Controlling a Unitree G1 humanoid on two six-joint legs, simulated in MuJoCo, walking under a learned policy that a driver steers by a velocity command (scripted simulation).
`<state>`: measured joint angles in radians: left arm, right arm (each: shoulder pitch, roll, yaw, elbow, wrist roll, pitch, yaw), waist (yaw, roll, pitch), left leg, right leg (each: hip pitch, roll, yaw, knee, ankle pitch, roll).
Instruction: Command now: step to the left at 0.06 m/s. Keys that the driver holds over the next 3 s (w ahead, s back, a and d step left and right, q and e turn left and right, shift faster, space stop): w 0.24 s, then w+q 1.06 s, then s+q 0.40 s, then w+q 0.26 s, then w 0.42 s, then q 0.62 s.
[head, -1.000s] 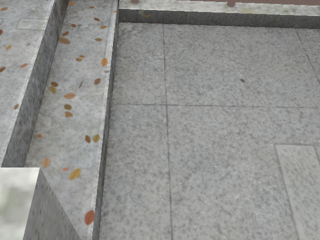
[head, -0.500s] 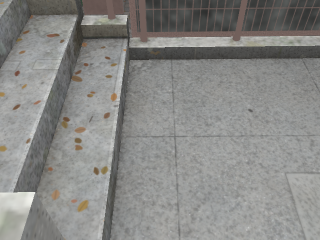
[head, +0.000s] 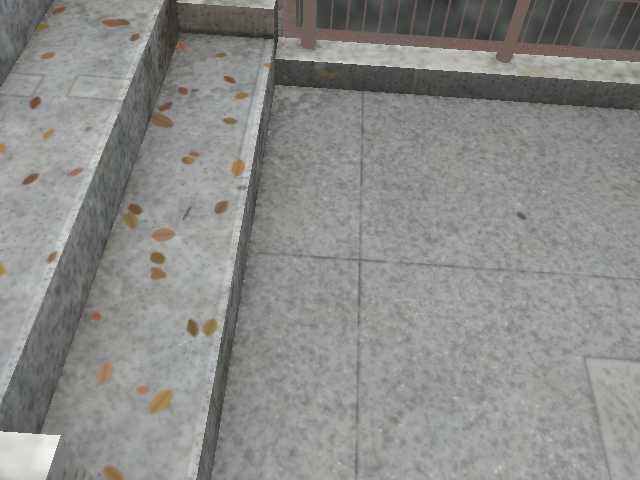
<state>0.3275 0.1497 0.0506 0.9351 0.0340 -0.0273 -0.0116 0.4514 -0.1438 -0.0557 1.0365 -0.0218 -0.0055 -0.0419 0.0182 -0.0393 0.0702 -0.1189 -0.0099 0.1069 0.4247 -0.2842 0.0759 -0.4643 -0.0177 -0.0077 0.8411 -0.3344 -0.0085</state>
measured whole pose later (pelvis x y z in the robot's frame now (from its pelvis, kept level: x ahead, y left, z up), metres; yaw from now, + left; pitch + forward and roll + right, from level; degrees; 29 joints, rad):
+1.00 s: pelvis +0.47 -0.07 +0.00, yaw +20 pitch +0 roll +0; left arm 0.06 0.19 0.03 0.84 0.05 -0.06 -0.01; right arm 0.40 -0.21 -0.08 1.01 0.01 -0.07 -0.02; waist -0.03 -0.03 0.07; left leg -0.16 -0.16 -0.01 0.37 -0.20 0.16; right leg -0.63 -0.12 0.07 1.05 -0.17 0.03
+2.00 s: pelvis +0.75 -0.05 +0.00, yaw +55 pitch +2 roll -1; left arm 0.20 0.26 0.05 0.69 0.04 0.04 0.00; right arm 0.28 -0.24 -0.08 0.72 -0.04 0.03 -0.01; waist -0.02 -0.02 -0.01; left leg -0.33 -0.08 -0.12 0.45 -0.16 0.08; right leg -0.39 0.01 -0.01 0.89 -0.48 0.03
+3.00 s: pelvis +0.87 +0.25 +0.15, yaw +77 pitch +3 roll -3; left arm 0.06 0.12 -0.02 0.60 0.06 0.03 0.04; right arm 0.34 -0.19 -0.04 0.81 -0.01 -0.01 -0.08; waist -0.06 -0.02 0.06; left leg -0.43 -0.19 -0.13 0.70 -0.29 0.14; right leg -1.03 -0.03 0.02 1.62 -0.09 0.04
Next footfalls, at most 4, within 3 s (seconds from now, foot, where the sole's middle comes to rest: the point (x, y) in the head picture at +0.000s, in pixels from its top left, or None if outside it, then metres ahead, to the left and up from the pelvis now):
0.22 right None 0.18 -0.16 -0.78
0.78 left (344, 464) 0.49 -0.04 -0.78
1.28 right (360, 309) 0.86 -0.08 -0.78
1.70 left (291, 356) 0.73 0.08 -0.78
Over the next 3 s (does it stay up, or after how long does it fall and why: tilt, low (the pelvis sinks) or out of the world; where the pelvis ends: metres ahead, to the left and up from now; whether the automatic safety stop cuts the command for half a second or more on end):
stays up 0.87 0.25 0.15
